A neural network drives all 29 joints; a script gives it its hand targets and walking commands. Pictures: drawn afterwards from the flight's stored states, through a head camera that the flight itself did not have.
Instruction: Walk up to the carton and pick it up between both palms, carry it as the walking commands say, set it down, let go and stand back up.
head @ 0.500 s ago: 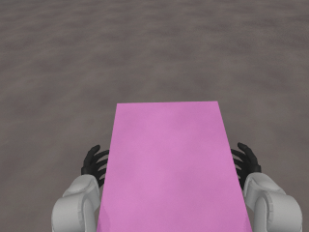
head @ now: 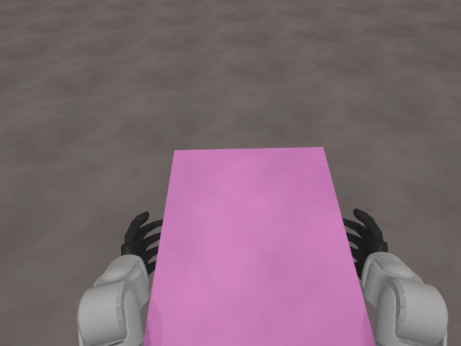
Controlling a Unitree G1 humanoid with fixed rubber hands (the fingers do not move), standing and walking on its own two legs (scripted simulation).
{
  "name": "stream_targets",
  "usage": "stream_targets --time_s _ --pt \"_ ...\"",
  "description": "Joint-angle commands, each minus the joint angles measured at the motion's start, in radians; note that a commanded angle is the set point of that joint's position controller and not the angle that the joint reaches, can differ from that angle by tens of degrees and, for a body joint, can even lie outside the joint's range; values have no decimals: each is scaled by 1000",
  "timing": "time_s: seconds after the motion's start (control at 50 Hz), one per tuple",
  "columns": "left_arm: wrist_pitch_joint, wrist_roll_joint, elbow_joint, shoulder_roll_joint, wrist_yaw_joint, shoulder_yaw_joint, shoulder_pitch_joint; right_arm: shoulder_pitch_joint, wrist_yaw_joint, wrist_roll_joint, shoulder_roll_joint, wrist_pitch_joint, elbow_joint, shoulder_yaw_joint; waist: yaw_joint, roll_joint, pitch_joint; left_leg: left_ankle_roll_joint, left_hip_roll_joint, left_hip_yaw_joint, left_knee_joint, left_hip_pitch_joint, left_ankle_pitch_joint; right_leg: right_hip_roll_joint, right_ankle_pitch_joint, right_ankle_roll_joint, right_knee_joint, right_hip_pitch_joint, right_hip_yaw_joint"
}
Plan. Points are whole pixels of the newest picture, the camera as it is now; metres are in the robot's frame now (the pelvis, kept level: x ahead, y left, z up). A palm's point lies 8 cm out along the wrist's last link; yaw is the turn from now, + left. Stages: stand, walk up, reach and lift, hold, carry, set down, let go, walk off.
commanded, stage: carry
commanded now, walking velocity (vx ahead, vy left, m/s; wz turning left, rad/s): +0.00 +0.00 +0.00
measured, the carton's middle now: (250, 261) +0.28 +0.00 +0.00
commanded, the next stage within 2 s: hold in 1.80 s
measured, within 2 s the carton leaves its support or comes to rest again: neither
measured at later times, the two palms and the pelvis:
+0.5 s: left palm (154, 244) +0.26 +0.15 +0.09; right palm (377, 245) +0.26 -0.20 +0.09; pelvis +0.03 -0.02 +0.00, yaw +0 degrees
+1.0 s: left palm (167, 241) +0.27 +0.13 +0.08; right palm (384, 241) +0.27 -0.21 +0.08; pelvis +0.03 -0.04 +0.00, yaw +1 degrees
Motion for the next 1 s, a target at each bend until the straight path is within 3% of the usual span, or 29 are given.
stream_targets --time_s 0.0,0.44,0.98 --pt "-10 -286 -116 -717 -73 -746 -440 -444 67 275 681 -14 -118 725 -7 17 -182 -56 235 -225 -123 135 -110 -122 -14 -17 -68 17 94" --pt "-24 -259 -99 -709 -76 -725 -425 -443 62 278 693 -28 -108 745 -13 3 -199 -45 210 -176 -6 178 143 -146 148 -30 -63 52 95" --pt "-62 -241 -46 -689 -88 -700 -435 -440 59 256 681 -62 -50 733 -11 -9 -190 -46 191 -159 22 159 114 -148 246 -50 -65 72 91"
